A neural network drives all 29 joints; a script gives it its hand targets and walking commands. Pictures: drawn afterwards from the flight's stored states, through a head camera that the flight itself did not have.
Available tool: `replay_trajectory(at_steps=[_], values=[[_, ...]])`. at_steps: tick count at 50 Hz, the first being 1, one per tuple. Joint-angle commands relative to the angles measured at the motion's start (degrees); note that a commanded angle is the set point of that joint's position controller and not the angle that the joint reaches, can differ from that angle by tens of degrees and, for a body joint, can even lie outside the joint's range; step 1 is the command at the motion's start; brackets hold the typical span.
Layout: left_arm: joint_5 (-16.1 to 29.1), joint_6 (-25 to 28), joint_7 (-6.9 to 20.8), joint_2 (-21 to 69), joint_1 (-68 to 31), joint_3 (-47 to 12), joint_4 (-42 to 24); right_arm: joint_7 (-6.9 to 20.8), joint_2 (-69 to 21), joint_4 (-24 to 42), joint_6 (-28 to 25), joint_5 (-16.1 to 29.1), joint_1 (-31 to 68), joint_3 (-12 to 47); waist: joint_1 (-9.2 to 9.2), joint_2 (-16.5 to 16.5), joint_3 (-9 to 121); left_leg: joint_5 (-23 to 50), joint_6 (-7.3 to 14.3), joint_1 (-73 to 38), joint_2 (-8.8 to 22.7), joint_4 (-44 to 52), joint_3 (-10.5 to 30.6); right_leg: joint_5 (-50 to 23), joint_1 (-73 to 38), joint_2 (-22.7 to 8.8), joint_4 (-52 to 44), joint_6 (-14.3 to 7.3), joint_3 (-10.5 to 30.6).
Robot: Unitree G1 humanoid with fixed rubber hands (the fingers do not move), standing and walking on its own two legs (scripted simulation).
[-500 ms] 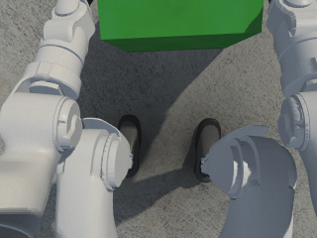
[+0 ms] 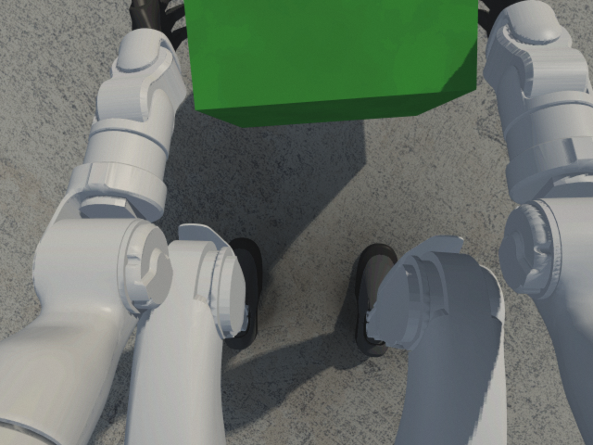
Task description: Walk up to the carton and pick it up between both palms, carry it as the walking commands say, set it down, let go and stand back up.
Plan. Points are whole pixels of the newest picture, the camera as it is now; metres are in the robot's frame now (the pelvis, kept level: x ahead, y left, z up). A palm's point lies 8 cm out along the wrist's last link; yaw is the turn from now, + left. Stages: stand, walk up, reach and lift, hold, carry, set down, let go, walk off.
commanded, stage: reach and lift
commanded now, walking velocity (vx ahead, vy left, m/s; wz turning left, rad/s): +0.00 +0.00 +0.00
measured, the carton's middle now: (326, 44) +0.55 -0.01 -0.20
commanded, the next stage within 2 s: none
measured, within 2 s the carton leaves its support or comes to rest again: neither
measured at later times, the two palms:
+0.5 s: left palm (130, 16) +0.53 +0.16 -0.07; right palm out of the picture +0.54 -0.19 -0.07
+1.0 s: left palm (65, 2) +0.50 +0.17 +0.01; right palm out of the picture +0.53 -0.19 +0.01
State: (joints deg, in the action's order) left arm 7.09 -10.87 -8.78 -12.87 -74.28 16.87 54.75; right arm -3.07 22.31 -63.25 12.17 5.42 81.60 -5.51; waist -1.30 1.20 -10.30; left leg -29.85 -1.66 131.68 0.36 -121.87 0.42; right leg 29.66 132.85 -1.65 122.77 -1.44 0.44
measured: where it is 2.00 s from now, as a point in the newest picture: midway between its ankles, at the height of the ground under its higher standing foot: (306, 314)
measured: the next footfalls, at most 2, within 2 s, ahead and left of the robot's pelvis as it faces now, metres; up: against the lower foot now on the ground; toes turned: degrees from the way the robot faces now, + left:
none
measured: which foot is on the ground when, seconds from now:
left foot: down 0.00-1.00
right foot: down 0.00-1.00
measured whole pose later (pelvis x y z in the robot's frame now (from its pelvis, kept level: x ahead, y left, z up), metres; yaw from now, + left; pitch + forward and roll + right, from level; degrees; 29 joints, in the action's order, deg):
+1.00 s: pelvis +0.01 +0.00 +0.09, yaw -1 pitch +48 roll +1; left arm -6.3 -21.1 -5.0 -1.8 -59.1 29.1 34.2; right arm 0.1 12.7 -46.1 22.4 -8.1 66.8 -18.3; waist -2.2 0.7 8.8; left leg -27.3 -1.5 124.2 0.1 -103.4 0.7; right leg 26.5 125.2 -0.3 103.5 -0.3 0.6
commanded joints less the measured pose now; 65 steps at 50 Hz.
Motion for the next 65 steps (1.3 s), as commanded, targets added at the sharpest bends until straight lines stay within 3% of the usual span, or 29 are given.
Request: replay_trajectory(at_steps=[1, 11, 23, 38, 65], values=[[3.13, 0.24, 16.73, 49.09, -41.09, -18.74, -15.94, 16.09, -55.02, 15.62, -1.03, 4.13, 31.45, 11.89, -0.57, -3.63, 72.69, 14.15, 0.75, -32.13, -6.58, 9.1, -5.89, -16.45, -39.61, 6.33, -9.85, -0.32, -3.07], [1.23, -3.38, 18.72, 53.34, -36.85, -19.11, -16.99, 16.84, -57.44, 18.99, 1.23, 1.61, 29.62, 11.8, 0.1, -4.2, 75.8, 13.71, 0.33, -31.24, -6.85, 11.4, -5.99, -16.75, -41.79, 6.66, -12.43, -0.09, -3.17], [0.62, -5.84, 19.88, 56.68, -32.8, -21.3, -21.21, 17.16, -61.65, 24.35, 3.68, 1.02, 26.48, 13.92, -0.53, -5.41, 83.28, 16.01, 0.37, -32.49, -7.58, 14.98, -6.15, -20.4, -47.31, 7.78, -16.07, 0.68, -3.16], [-3.31, -8.9, 21.73, 60.77, -27.14, -18.98, -20.13, 18.23, -64.8, 22.25, 6.29, -2.68, 21.57, 10.47, -0.48, -4.59, 80.38, 12.89, 0.39, -33.22, -8.27, 22.79, -5.49, -15.73, -45.33, 9.07, -23.88, 0.91, -3.41], [-5.28, -11.76, 23.85, 65.03, -20.33, -19.63, -21.37, 21.24, -69.68, 22.96, 9.33, -5.21, 14.57, 8.97, -1.11, -4.86, 81.63, 14.01, 0.78, -44.71, -8.6, 34.76, -5.07, -14.82, -51.59, 9.83, -35.59, 1.47, -3.63]])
